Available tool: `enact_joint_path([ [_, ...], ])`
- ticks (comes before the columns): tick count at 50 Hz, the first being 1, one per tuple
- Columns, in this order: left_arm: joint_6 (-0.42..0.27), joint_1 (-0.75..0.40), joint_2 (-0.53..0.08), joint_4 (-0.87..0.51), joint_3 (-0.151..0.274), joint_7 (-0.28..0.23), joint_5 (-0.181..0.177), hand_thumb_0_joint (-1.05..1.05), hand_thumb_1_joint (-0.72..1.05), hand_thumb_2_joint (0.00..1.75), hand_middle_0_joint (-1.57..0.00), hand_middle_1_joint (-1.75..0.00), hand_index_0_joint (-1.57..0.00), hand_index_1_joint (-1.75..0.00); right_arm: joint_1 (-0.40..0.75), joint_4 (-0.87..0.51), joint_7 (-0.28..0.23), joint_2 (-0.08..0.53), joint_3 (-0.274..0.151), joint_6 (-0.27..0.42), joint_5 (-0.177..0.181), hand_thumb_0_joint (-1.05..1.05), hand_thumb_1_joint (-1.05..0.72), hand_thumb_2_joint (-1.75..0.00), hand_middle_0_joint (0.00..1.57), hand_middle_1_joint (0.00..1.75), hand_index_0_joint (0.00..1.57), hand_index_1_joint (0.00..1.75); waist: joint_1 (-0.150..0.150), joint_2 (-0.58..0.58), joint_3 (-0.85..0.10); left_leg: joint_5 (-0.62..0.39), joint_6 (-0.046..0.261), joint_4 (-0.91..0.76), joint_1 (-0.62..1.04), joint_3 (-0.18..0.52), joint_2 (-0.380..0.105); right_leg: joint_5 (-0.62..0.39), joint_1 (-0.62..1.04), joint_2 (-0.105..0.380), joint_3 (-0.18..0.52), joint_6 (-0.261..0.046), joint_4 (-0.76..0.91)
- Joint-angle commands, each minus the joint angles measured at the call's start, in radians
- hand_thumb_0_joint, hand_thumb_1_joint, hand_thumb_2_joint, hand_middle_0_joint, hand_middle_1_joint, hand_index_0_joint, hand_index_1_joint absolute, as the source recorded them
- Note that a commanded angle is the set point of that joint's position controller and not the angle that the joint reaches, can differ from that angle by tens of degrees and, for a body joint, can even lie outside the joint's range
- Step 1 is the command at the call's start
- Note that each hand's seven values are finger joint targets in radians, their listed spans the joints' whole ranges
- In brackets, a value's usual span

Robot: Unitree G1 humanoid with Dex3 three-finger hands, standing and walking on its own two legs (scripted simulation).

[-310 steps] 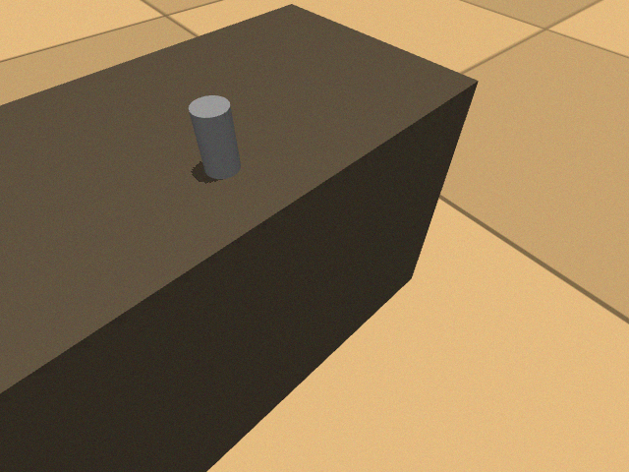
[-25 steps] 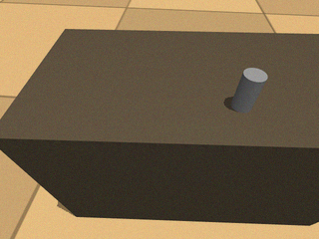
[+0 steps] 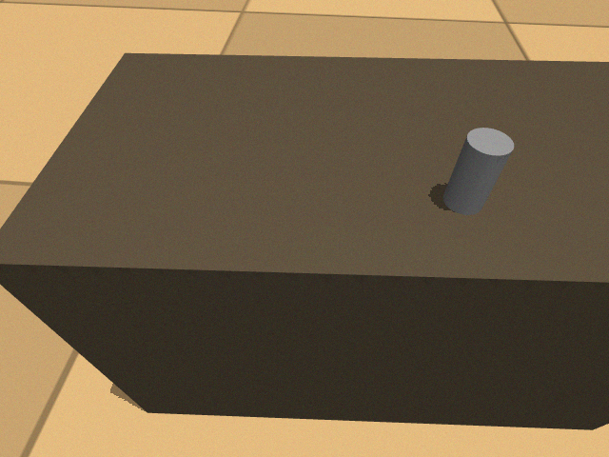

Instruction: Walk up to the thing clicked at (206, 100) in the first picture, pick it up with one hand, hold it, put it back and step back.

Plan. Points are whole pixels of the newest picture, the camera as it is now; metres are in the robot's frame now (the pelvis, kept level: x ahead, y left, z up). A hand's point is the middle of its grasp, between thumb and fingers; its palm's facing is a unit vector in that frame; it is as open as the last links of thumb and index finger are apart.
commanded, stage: stand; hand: right
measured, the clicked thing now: (475, 173) +0.50 -0.25 +0.08
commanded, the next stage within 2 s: rise first in 0.12 s
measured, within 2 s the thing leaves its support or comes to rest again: neither
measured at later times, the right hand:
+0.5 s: hand (495, 438) +0.18 -0.25 -0.11, palm faces +0.22 +0.92 -0.31, open 11.8 cm
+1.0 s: hand (558, 395) +0.19 -0.27 +0.03, palm faces +0.35 +0.86 -0.38, open 17.4 cm
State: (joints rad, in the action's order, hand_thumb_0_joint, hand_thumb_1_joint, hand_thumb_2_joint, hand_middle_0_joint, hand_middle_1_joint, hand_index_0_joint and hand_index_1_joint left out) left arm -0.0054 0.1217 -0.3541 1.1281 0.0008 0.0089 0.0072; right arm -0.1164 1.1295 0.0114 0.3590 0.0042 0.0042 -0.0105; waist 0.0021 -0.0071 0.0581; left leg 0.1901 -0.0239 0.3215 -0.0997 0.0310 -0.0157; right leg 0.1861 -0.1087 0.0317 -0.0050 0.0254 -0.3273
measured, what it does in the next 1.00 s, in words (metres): stands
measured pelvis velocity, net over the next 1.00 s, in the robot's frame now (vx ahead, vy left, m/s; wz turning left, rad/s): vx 0.01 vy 0.00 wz -0.03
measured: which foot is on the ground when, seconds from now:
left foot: down 0.00-1.00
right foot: down 0.00-1.00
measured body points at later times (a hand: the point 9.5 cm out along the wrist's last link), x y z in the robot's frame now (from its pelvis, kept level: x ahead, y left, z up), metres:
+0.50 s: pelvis -0.01 +0.00 -0.01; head +0.02 +0.00 +0.44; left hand +0.17 +0.28 -0.11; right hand +0.16 -0.30 -0.09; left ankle -0.01 +0.14 -0.75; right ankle +0.00 -0.14 -0.75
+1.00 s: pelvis +0.01 +0.00 -0.01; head +0.01 +0.02 +0.44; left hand +0.17 +0.26 -0.10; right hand +0.17 -0.31 +0.05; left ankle -0.01 +0.14 -0.75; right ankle +0.00 -0.13 -0.75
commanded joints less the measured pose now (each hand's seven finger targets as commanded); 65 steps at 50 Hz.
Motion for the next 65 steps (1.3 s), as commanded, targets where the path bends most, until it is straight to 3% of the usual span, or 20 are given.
enact_joint_path([
  [1,-0.024,-0.031,-0.217,-0.056,0.042,-0.017,0.001,0.00,0.90,0.90,-0.20,-0.30,-0.20,-0.30,0.033,-0.059,-0.018,0.210,-0.043,0.023,0.005,0.00,-0.90,-0.90,0.20,0.30,0.20,0.30,-0.005,0.014,-0.081,-0.163,0.041,-0.039,0.005,0.067,-0.106,-0.153,0.018,0.099,0.071,-0.041,0.044],
  [11,-0.024,-0.032,-0.213,-0.060,0.040,-0.017,0.001,0.00,0.82,0.82,-0.12,-0.22,-0.12,-0.22,0.034,-0.064,-0.020,0.213,-0.042,0.024,0.004,0.00,-0.82,-0.82,0.12,0.22,0.12,0.22,-0.006,0.004,-0.091,-0.190,0.040,-0.038,0.004,0.068,-0.110,-0.170,0.031,0.101,0.071,-0.041,0.041],
  [12,-0.135,-0.383,-0.037,-0.411,0.028,-0.024,-0.079,0.00,0.74,0.74,-0.04,-0.14,-0.04,-0.14,0.385,-0.415,-0.031,0.016,-0.012,0.100,0.070,0.00,-0.74,-0.74,0.06,0.14,0.06,0.14,-0.010,0.089,-0.109,-0.105,0.017,0.069,-0.123,-0.045,0.007,-0.095,-0.110,-0.026,-0.037,-0.030,-0.066],
  [13,-0.151,-0.345,-0.070,-0.432,0.015,-0.046,-0.106,0.00,0.66,0.66,-0.03,-0.06,-0.01,-0.06,0.347,-0.455,-0.049,0.054,-0.014,0.143,0.114,0.00,-0.66,-0.66,0.06,0.06,0.06,0.06,0.021,-0.023,-0.155,-0.037,0.014,0.030,-0.060,-0.053,0.020,-0.047,-0.060,-0.015,-0.026,-0.032,-0.035],
  [14,-0.141,-0.261,-0.138,-0.334,0.052,-0.063,-0.105,0.00,0.58,0.58,-0.02,-0.02,0.00,-0.05,0.234,-0.333,-0.068,0.145,-0.065,0.136,0.102,0.00,-0.58,-0.58,0.06,0.04,0.05,0.04,0.027,0.004,-0.065,0.031,0.019,0.015,-0.100,-0.057,0.022,0.012,-0.097,-0.024,-0.032,-0.035,-0.022],
  [15,-0.125,-0.170,-0.195,-0.275,0.111,-0.067,-0.101,0.00,0.50,0.50,-0.02,-0.03,0.00,-0.05,0.173,-0.264,-0.076,0.186,-0.112,0.120,0.096,0.00,-0.50,-0.50,0.06,0.04,0.05,0.04,0.003,-0.010,-0.043,0.026,0.014,0.038,-0.139,-0.062,0.014,0.013,-0.102,-0.031,-0.038,-0.036,-0.044],
  [16,-0.119,-0.150,-0.220,-0.322,0.152,-0.077,-0.097,0.00,0.42,0.42,-0.02,-0.03,-0.01,-0.05,0.182,-0.275,-0.085,0.219,-0.157,0.118,0.095,0.00,-0.42,-0.42,0.06,0.04,0.05,0.04,-0.004,-0.030,-0.148,-0.034,0.008,0.062,-0.110,-0.062,0.013,-0.046,-0.085,-0.030,-0.037,-0.036,-0.071],
  [18,-0.124,-0.137,-0.146,-0.334,0.118,-0.090,-0.088,0.00,0.31,0.26,-0.03,-0.04,-0.02,-0.05,0.169,-0.368,-0.102,0.221,-0.186,0.136,0.082,0.00,-0.31,-0.26,0.06,0.04,0.05,0.04,0.019,0.027,-0.258,-0.137,0.016,0.087,-0.066,-0.055,0.007,-0.157,-0.057,-0.033,-0.032,-0.028,-0.094],
  [21,-0.105,-0.014,-0.106,-0.271,0.169,-0.082,-0.047,0.00,0.20,0.18,-0.04,-0.05,-0.04,-0.04,-0.048,-0.375,-0.094,0.192,-0.244,0.116,0.054,0.00,-0.16,-0.18,0.06,0.04,0.05,0.04,0.030,0.056,-0.251,-0.181,0.026,0.101,-0.074,-0.054,0.019,-0.201,-0.076,-0.038,-0.033,-0.029,-0.090],
  [23,-0.102,0.031,-0.126,-0.342,0.185,-0.085,-0.042,0.00,0.08,0.13,-0.05,-0.05,-0.06,-0.04,-0.043,-0.485,-0.096,0.202,-0.258,0.112,0.056,0.00,-0.02,-0.15,0.05,0.05,0.05,0.05,0.009,0.047,-0.296,-0.212,0.023,0.082,-0.028,-0.066,0.027,-0.222,-0.034,-0.034,-0.033,-0.026,-0.072],
  [25,-0.092,0.034,-0.053,-0.380,0.145,-0.078,-0.050,0.00,-0.02,0.11,-0.05,-0.05,-0.06,-0.04,-0.070,-0.560,-0.088,0.134,-0.226,0.104,0.064,0.00,0.06,-0.13,0.05,0.05,0.05,0.05,0.013,0.076,-0.233,-0.199,0.022,0.075,-0.055,-0.073,0.029,-0.208,-0.065,-0.033,-0.037,-0.022,-0.065],
  [30,-0.110,-0.055,-0.008,-0.620,0.107,-0.086,-0.056,0.00,-0.29,0.08,-0.06,-0.04,-0.05,-0.05,-0.005,-0.834,-0.090,0.100,-0.198,0.120,0.071,0.00,0.29,-0.09,0.04,0.05,0.04,0.05,0.015,0.042,-0.181,-0.123,0.022,0.043,-0.067,-0.079,0.023,-0.137,-0.065,-0.027,-0.035,-0.027,-0.046],
  [35,-0.130,0.021,-0.057,-0.730,0.138,-0.104,-0.045,0.00,-0.52,0.04,-0.07,-0.05,-0.06,-0.06,-0.064,-1.031,-0.106,0.167,-0.271,0.141,0.064,0.00,0.47,-0.05,0.04,0.05,0.04,0.05,0.020,0.029,-0.193,-0.142,0.019,0.049,-0.042,-0.079,0.018,-0.157,-0.015,-0.033,-0.032,-0.031,-0.049],
  [38,-0.127,0.046,-0.024,-0.719,0.131,-0.100,-0.041,0.00,-0.54,0.04,-0.07,-0.05,-0.06,-0.06,-0.153,-1.112,-0.108,0.162,-0.303,0.146,0.062,0.00,0.52,-0.05,0.04,0.05,0.04,0.05,0.048,0.062,-0.173,-0.174,0.024,0.058,-0.019,-0.081,0.017,-0.205,-0.006,-0.034,-0.031,-0.027,-0.048],
  [45,-0.114,0.123,-0.017,-0.637,0.178,-0.070,-0.040,0.00,-0.56,0.03,-0.06,-0.05,-0.05,-0.05,-0.256,-1.221,-0.074,0.123,-0.333,0.156,0.070,0.00,0.59,-0.03,0.04,0.06,0.04,0.06,0.034,0.039,-0.086,-0.173,0.020,0.050,-0.047,-0.089,0.018,-0.202,-0.029,-0.034,-0.037,-0.032,-0.049],
  [49,-0.124,0.013,0.013,-0.715,0.147,-0.063,-0.038,0.00,-0.57,0.04,-0.06,-0.04,-0.05,-0.05,-0.208,-1.351,-0.069,0.119,-0.339,0.188,0.069,0.00,0.60,-0.03,0.03,0.06,0.04,0.06,0.049,0.025,-0.112,-0.161,0.020,0.048,-0.022,-0.088,0.016,-0.198,-0.021,-0.032,-0.030,-0.030,-0.044],
  [52,-0.125,0.027,-0.038,-0.691,0.198,-0.074,-0.031,0.00,-0.58,0.05,-0.06,-0.04,-0.05,-0.06,-0.231,-1.364,-0.073,0.152,-0.382,0.206,0.067,0.00,0.59,-0.03,0.04,0.06,0.04,0.06,0.048,0.007,-0.115,-0.162,0.015,0.048,-0.020,-0.084,0.009,-0.195,-0.001,-0.037,-0.029,-0.032,-0.049],
  [54,-0.126,0.031,0.014,-0.706,0.153,-0.068,-0.030,0.00,-0.58,0.04,-0.06,-0.04,-0.04,-0.06,-0.240,-1.409,-0.071,0.152,-0.392,0.223,0.065,0.00,0.60,-0.03,0.04,0.06,0.04,0.06,0.059,0.022,-0.118,-0.157,0.016,0.049,-0.006,-0.082,0.006,-0.190,-0.008,-0.044,-0.032,-0.032,-0.051],
  [59,-0.125,0.100,-0.019,-0.681,0.209,-0.070,-0.030,0.00,-0.57,0.04,-0.06,-0.05,-0.05,-0.06,-0.260,-1.450,-0.067,0.175,-0.440,0.247,0.069,0.00,0.59,-0.03,0.04,0.05,0.04,0.06,0.046,0.041,-0.127,-0.183,0.018,0.052,-0.004,-0.083,0.006,-0.213,0.011,-0.045,-0.033,-0.034,-0.052],
  [65,-0.131,0.063,0.023,-0.663,0.186,-0.055,-0.035,0.00,-0.57,0.04,-0.06,-0.04,-0.04,-0.05,-0.248,-1.495,-0.052,0.143,-0.426,0.266,0.073,0.00,0.59,-0.02,0.04,0.06,0.04,0.06,0.039,0.042,-0.075,-0.104,0.020,0.035,-0.037,-0.086,0.010,-0.137,-0.018,-0.040,-0.032,-0.036,-0.037],
])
